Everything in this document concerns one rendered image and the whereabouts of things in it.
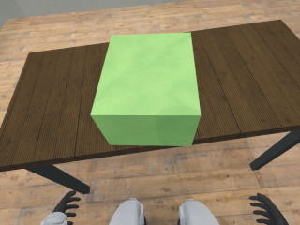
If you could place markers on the robot right hand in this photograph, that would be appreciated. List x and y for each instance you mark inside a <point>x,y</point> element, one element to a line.
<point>272,212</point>

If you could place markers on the carton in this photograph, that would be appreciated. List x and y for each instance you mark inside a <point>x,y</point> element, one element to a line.
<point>147,92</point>

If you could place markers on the robot left hand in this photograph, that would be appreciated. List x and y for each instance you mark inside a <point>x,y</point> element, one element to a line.
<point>63,205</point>

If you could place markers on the table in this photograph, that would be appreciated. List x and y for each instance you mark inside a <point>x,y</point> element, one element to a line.
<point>248,79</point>

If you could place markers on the robot right thigh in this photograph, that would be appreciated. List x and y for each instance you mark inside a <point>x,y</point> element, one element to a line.
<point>196,213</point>

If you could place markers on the robot left thigh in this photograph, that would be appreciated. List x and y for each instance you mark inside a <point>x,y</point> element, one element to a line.
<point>130,212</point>

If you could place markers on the robot thigh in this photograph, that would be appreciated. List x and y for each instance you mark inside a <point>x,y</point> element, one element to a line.
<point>130,212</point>
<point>196,213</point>

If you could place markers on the left robot forearm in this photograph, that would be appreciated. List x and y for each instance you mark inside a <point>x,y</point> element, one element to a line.
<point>55,218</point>

